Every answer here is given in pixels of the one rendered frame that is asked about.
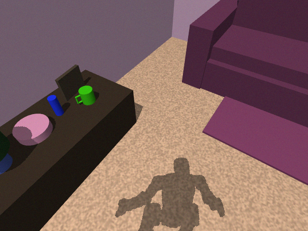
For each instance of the potted plant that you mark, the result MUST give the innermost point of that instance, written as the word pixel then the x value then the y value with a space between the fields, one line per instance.
pixel 5 159

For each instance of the sofa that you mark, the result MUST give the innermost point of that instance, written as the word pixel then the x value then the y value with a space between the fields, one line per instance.
pixel 255 52

